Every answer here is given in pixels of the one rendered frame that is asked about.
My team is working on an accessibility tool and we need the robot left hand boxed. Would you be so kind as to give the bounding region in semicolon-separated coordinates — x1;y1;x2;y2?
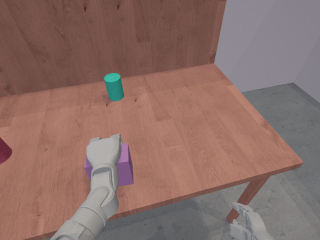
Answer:
86;134;123;168

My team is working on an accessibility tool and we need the table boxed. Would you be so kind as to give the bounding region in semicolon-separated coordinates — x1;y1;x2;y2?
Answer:
0;0;304;240

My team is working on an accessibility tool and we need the robot right hand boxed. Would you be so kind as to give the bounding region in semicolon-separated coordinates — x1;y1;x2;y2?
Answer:
230;202;268;240

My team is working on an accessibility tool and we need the robot left forearm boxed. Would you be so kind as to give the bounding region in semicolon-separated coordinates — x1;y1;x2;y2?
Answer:
50;164;119;240

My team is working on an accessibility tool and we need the sponge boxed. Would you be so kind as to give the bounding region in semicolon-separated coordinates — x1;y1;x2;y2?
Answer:
84;143;134;186

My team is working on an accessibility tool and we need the robot right forearm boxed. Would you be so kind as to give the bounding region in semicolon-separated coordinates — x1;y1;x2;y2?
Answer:
251;230;275;240

